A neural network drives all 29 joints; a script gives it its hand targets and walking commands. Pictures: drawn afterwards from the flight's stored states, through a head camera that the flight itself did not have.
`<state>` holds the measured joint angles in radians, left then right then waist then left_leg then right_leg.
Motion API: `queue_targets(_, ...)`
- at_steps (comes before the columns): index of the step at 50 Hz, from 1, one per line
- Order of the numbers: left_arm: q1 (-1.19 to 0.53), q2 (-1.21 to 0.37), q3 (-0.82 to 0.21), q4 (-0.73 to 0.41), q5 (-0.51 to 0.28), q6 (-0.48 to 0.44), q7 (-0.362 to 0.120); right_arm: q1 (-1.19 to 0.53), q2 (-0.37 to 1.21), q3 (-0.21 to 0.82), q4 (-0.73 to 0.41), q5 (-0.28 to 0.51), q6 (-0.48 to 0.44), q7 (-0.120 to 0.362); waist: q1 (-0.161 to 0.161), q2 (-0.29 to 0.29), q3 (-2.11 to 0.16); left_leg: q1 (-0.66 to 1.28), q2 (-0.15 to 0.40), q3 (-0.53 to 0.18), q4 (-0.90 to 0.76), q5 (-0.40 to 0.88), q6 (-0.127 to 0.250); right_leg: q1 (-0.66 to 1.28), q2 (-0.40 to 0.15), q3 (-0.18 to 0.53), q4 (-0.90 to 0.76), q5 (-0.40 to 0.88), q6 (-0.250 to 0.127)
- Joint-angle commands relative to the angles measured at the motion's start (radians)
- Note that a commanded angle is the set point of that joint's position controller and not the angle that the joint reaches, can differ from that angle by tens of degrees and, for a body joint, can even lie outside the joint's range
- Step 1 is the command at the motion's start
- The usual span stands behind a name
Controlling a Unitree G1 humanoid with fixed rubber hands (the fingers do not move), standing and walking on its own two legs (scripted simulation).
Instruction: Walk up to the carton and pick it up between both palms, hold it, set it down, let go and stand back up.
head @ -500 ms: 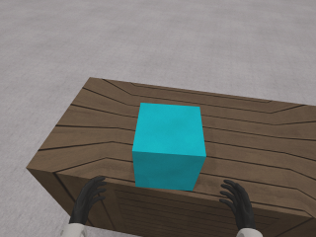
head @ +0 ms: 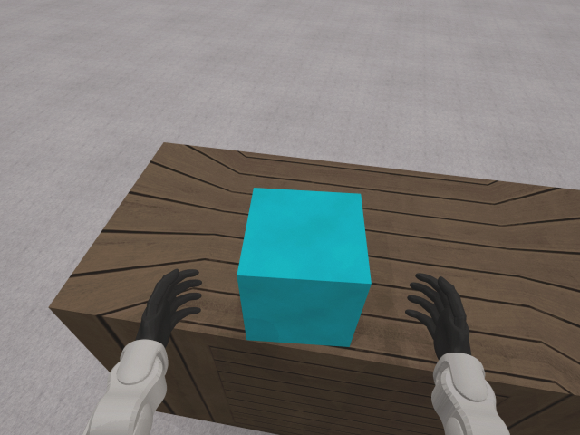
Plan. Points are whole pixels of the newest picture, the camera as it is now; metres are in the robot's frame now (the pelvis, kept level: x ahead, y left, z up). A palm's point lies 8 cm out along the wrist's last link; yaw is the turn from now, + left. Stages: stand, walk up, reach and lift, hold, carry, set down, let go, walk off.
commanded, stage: reach and lift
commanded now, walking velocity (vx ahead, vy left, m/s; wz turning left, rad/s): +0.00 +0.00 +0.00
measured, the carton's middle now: (302, 268) +0.40 +0.01 -0.03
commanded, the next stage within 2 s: none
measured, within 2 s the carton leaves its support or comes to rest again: neither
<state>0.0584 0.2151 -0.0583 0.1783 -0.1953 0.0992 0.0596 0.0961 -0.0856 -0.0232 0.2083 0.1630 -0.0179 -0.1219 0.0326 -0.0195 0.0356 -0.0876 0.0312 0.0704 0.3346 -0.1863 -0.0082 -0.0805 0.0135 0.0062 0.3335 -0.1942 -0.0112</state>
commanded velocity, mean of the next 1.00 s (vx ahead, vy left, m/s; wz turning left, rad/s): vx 0.00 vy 0.00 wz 0.00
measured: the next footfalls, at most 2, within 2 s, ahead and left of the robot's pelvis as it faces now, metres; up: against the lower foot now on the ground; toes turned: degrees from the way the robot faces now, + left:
none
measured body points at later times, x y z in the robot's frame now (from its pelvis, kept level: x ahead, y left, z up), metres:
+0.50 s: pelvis -0.01 +0.00 +0.00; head +0.00 +0.01 +0.45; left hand +0.35 +0.20 +0.08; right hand +0.34 -0.18 +0.08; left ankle +0.00 +0.12 -0.75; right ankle +0.00 -0.11 -0.75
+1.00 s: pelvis +0.00 +0.00 +0.00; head +0.02 +0.02 +0.45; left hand +0.42 +0.19 +0.12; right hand +0.41 -0.18 +0.12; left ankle +0.00 +0.12 -0.75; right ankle +0.00 -0.11 -0.75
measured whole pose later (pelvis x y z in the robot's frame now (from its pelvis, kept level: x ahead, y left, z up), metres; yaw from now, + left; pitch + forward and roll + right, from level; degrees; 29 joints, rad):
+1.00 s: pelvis +0.00 +0.00 +0.00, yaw +0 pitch +3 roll -1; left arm -0.68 0.25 0.11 0.51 -0.13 0.44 0.05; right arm -0.68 -0.24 0.04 0.63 0.36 0.23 -0.18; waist -0.03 -0.02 0.00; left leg -0.23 0.04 0.05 0.36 -0.18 -0.01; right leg -0.19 0.03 0.01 0.30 -0.16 -0.01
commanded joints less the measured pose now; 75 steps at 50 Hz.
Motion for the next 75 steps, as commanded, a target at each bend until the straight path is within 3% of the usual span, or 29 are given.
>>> queue_targets(1,-0.248,0.062,0.081,-0.209,0.006,0.028,-0.020,-0.208,-0.064,-0.006,-0.178,0.020,0.017,-0.022,-0.011,0.029,-0.210,0.115,-0.022,-0.023,-0.018,0.230,-0.015,-0.027,0.010,0.021,-0.070,0.166,0.011)
queue_targets(3,-0.309,0.076,0.106,-0.226,0.039,0.070,-0.036,-0.295,-0.102,-0.020,-0.179,0.029,0.025,-0.036,-0.002,0.028,-0.240,0.153,-0.026,-0.024,-0.006,0.281,-0.027,-0.017,0.017,0.013,-0.074,0.205,0.018)
queue_targets(4,-0.317,0.080,0.109,-0.201,0.041,0.087,-0.043,-0.322,-0.094,-0.005,-0.187,0.024,0.025,-0.042,0.001,-0.009,-0.236,0.141,-0.030,-0.019,-0.005,0.288,-0.021,-0.003,0.019,0.006,-0.064,0.219,0.022)
queue_targets(6,-0.367,0.069,0.118,-0.177,0.028,0.103,-0.056,-0.369,-0.095,-0.007,-0.174,0.033,0.034,-0.051,-0.015,-0.012,-0.203,0.114,-0.039,-0.016,-0.016,0.245,-0.011,-0.011,0.020,0.005,-0.066,0.203,0.030)
queue_targets(9,-0.440,0.068,0.147,-0.254,0.053,0.128,-0.059,-0.402,-0.098,-0.002,-0.161,0.057,0.047,-0.065,-0.026,0.046,-0.283,0.159,-0.042,-0.014,-0.001,0.288,-0.023,0.006,0.020,0.006,-0.059,0.253,0.024)
queue_targets(11,-0.464,0.071,0.144,-0.229,0.051,0.148,-0.057,-0.452,-0.118,0.001,-0.159,0.056,0.053,-0.069,-0.023,0.055,-0.285,0.141,-0.035,-0.022,0.001,0.267,-0.026,0.010,0.025,-0.003,-0.055,0.228,0.025)
queue_targets(16,-0.587,0.101,0.182,-0.197,0.053,0.190,-0.048,-0.564,-0.131,-0.006,-0.141,0.070,0.091,-0.070,-0.022,0.005,-0.301,0.118,-0.042,-0.009,-0.009,0.213,-0.002,-0.011,0.021,-0.002,-0.054,0.196,0.041)
queue_targets(21,-0.738,0.115,0.180,-0.152,0.032,0.225,-0.042,-0.697,-0.149,-0.007,-0.083,0.093,0.139,-0.081,-0.035,0.034,-0.343,0.103,-0.036,-0.013,-0.013,0.156,0.010,-0.036,0.013,0.008,-0.051,0.169,0.043)
queue_targets(25,-0.812,0.111,0.174,-0.133,0.034,0.271,-0.034,-0.784,-0.184,-0.006,-0.034,0.113,0.162,-0.083,-0.053,0.045,-0.362,0.127,-0.039,-0.015,0.017,0.252,-0.012,-0.026,0.030,-0.009,-0.041,0.249,0.045)
queue_targets(26,-0.813,0.115,0.176,-0.141,0.038,0.278,-0.033,-0.798,-0.192,-0.009,-0.056,0.115,0.160,-0.086,-0.051,0.016,-0.427,0.151,-0.038,-0.023,0.028,0.284,-0.013,-0.006,0.034,-0.016,-0.033,0.296,0.048)
queue_targets(30,-0.873,0.120,0.199,-0.161,0.062,0.315,-0.031,-0.870,-0.228,0.002,-0.054,0.155,0.171,-0.089,-0.052,0.058,-0.469,0.178,-0.041,-0.026,0.044,0.373,-0.028,-0.007,0.040,-0.017,-0.026,0.388,0.048)
queue_targets(32,-0.878,0.122,0.190,-0.069,0.049,0.339,-0.030,-0.880,-0.219,0.008,-0.003,0.161,0.186,-0.086,-0.053,0.012,-0.437,0.131,-0.048,-0.030,0.048,0.305,-0.014,-0.018,0.043,-0.029,-0.026,0.335,0.052)
queue_targets(33,-0.907,0.129,0.198,-0.081,0.059,0.342,-0.033,-0.897,-0.234,-0.002,0.020,0.158,0.195,-0.088,-0.075,0.021,-0.443,0.146,-0.048,-0.026,0.046,0.311,-0.015,-0.004,0.037,-0.023,-0.023,0.377,0.051)
queue_targets(35,-0.936,0.146,0.219,-0.060,0.068,0.346,-0.026,-0.949,-0.252,0.002,0.026,0.166,0.197,-0.088,-0.051,0.008,-0.451,0.123,-0.043,-0.023,0.034,0.292,-0.007,0.017,0.043,-0.025,-0.015,0.382,0.062)
queue_targets(36,-0.954,0.130,0.209,-0.081,0.076,0.349,-0.022,-0.962,-0.261,-0.003,0.031,0.170,0.200,-0.086,-0.058,0.046,-0.500,0.149,-0.041,-0.022,0.039,0.318,-0.020,0.020,0.045,-0.022,-0.016,0.376,0.058)
queue_targets(40,-1.085,0.147,0.182,-0.034,0.036,0.341,-0.011,-1.086,-0.276,-0.023,0.063,0.173,0.212,-0.069,-0.079,0.045,-0.546,0.160,-0.035,-0.031,0.048,0.305,-0.023,-0.037,0.044,-0.038,-0.016,0.345,0.053)
queue_targets(42,-1.088,0.169,0.204,0.015,0.053,0.332,-0.004,-1.092,-0.273,-0.009,0.093,0.179,0.217,-0.065,-0.053,0.050,-0.545,0.148,-0.037,-0.027,0.042,0.305,-0.015,-0.033,0.043,-0.027,-0.021,0.343,0.056)
queue_targets(46,-1.149,0.169,0.197,0.107,0.069,0.314,0.001,-1.144,-0.297,0.007,0.204,0.187,0.214,-0.056,-0.066,0.051,-0.569,0.175,-0.036,-0.039,0.053,0.341,-0.022,-0.035,0.046,-0.032,-0.019,0.388,0.053)
queue_targets(47,-1.141,0.170,0.191,0.129,0.072,0.305,0.001,-1.129,-0.272,0.018,0.246,0.202,0.213,-0.061,-0.054,0.048,-0.543,0.166,-0.034,-0.033,0.060,0.368,-0.022,-0.026,0.048,-0.028,-0.022,0.411,0.053)
queue_targets(48,-1.154,0.146,0.180,0.154,0.073,0.297,-0.002,-1.144,-0.276,0.017,0.274,0.199,0.211,-0.058,-0.070,0.085,-0.547,0.150,-0.032,-0.039,0.059,0.365,-0.032,-0.026,0.046,-0.021,-0.022,0.400,0.047)
queue_targets(49,-1.123,0.129,0.175,0.223,0.070,0.282,-0.009,-1.132,-0.251,0.043,0.327,0.203,0.204,-0.053,-0.068,0.043,-0.534,0.144,-0.034,-0.043,0.066,0.350,-0.022,-0.037,0.046,-0.027,-0.019,0.376,0.053)
queue_targets(55,-1.045,0.079,0.191,0.238,0.134,0.141,-0.031,-1.028,-0.216,0.034,0.343,0.149,0.078,-0.057,-0.071,0.079,-0.553,0.183,-0.043,-0.038,0.090,0.450,-0.049,-0.040,0.053,-0.038,-0.025,0.450,0.064)
queue_targets(56,-0.997,0.038,0.195,0.344,0.152,0.118,-0.040,-1.000,-0.188,0.045,0.428,0.127,0.061,-0.055,-0.075,0.049,-0.461,0.160,-0.036,-0.047,0.103,0.452,-0.044,-0.072,0.049,-0.037,-0.025,0.437,0.059)
queue_targets(62,-1.123,0.050,0.200,0.343,0.166,-0.095,-0.022,-1.078,-0.149,-0.040,0.368,0.017,-0.110,-0.048,-0.059,0.040,-0.634,0.066,-0.043,-0.029,0.126,0.420,-0.052,-0.080,0.045,-0.048,0.023,0.445,0.062)
queue_targets(64,-1.133,0.034,0.194,0.454,0.164,-0.180,-0.012,-1.070,-0.123,-0.043,0.434,-0.019,-0.151,-0.033,-0.051,0.031,-0.657,0.006,-0.040,-0.027,0.134,0.353,-0.043,-0.102,0.035,-0.044,0.035,0.371,0.061)
queue_targets(66,-1.186,0.027,0.183,0.517,0.164,-0.283,0.002,-1.117,-0.123,-0.072,0.467,-0.038,-0.210,-0.019,-0.061,0.051,-0.735,-0.008,-0.027,-0.041,0.167,0.418,-0.051,-0.142,0.036,-0.043,0.073,0.431,0.053)
queue_targets(70,-1.188,0.010,0.185,0.786,0.168,-0.438,-0.001,-1.118,-0.102,-0.065,0.692,-0.041,-0.311,-0.009,-0.070,0.048,-0.800,-0.128,-0.022,-0.042,0.214,0.362,-0.053,-0.166,0.014,-0.032,0.131,0.430,0.046)
queue_targets(73,-1.215,0.024,0.170,0.900,0.139,-0.511,0.016,-1.140,-0.111,-0.049,0.801,-0.021,-0.354,-0.011,-0.087,0.035,-0.789,-0.191,-0.019,-0.050,0.225,0.316,-0.053,-0.208,0.021,-0.032,0.158,0.372,0.037)
queue_targets(75,-1.248,0.012,0.152,0.953,0.125,-0.528,0.027,-1.186,-0.136,-0.050,0.838,-0.006,-0.370,-0.007,-0.089,0.072,-0.823,-0.163,-0.018,-0.055,0.259,0.345,-0.069,-0.299,0.025,-0.038,0.174,0.342,0.030)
